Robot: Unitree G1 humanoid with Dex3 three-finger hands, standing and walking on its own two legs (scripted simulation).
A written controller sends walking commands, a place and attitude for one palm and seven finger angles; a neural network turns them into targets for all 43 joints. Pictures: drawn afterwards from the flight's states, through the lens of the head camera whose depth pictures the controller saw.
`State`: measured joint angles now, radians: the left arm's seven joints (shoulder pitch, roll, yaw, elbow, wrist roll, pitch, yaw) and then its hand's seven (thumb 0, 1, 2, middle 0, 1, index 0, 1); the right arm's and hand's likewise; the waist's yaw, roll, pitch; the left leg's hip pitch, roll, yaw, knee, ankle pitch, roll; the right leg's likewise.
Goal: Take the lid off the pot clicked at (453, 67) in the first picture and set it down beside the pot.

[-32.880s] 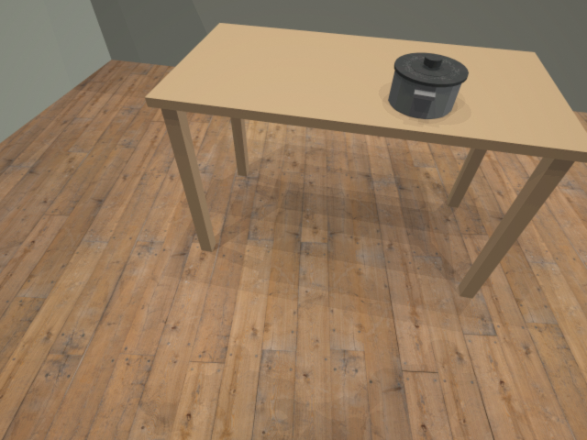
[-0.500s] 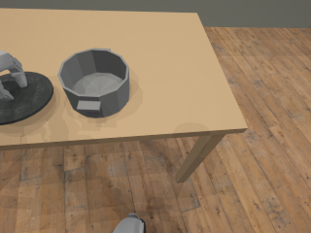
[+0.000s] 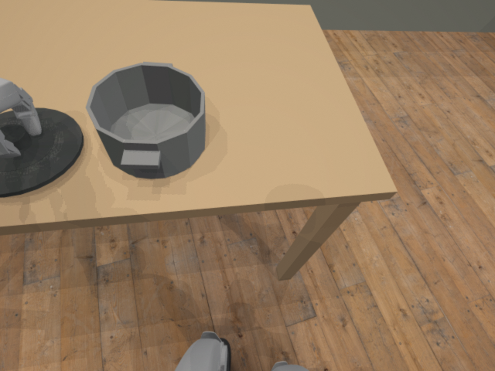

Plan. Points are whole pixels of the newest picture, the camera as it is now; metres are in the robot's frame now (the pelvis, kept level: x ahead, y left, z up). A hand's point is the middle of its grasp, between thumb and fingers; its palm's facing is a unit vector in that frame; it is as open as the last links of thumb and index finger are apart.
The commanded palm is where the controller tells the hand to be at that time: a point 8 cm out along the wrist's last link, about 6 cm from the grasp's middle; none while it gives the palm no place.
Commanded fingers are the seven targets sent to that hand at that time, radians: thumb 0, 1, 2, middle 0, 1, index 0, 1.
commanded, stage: open the fingers wide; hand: left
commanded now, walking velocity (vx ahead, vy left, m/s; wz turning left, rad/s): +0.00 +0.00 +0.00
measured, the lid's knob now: (11, 138) +0.47 +0.37 +0.05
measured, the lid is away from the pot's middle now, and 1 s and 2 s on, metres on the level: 0.22 0.22 0.22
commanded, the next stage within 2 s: raise the empty hand in 1.10 s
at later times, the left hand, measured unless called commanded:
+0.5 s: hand out of the picture +0.41 +0.36 +0.09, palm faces -0.38 -0.11 -0.92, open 7.4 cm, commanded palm +0.47 +0.35 +0.15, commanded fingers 0.00 0.21 0.81 -0.56 -0.87 -0.56 -0.87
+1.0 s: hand out of the picture +0.43 +0.36 +0.09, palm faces -0.41 -0.14 -0.90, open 10.7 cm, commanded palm +0.46 +0.36 +0.15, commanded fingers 0.00 -0.08 0.78 -0.41 -0.74 -0.41 -0.74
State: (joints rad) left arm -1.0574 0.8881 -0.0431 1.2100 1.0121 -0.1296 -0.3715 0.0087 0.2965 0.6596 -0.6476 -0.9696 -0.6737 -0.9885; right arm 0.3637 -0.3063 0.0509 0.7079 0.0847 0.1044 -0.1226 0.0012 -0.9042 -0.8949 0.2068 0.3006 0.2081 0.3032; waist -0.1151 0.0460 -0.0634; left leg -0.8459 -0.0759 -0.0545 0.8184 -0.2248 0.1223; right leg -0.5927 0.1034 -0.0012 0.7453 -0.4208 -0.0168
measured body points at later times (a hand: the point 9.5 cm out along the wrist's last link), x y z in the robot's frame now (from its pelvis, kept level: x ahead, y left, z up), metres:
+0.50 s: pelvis -0.02 +0.00 +0.00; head +0.05 +0.03 +0.45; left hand +0.43 +0.36 +0.14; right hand +0.05 -0.28 -0.10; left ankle +0.09 +0.02 -0.70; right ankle -0.04 -0.15 -0.70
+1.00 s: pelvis +0.00 -0.01 +0.00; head +0.08 +0.02 +0.44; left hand +0.45 +0.37 +0.14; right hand +0.01 -0.30 -0.10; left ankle +0.09 +0.02 -0.70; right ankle -0.04 -0.15 -0.70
